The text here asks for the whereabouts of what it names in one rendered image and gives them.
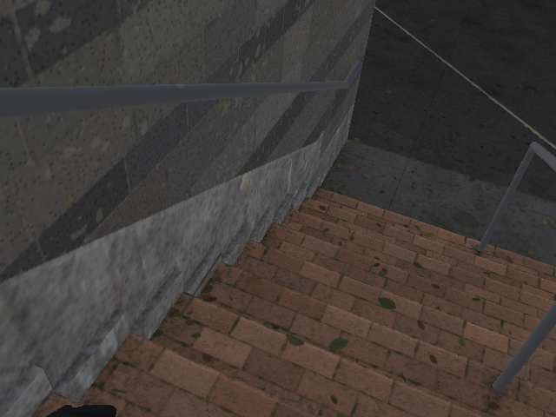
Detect stairs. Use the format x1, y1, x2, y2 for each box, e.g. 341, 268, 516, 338
34, 187, 556, 417

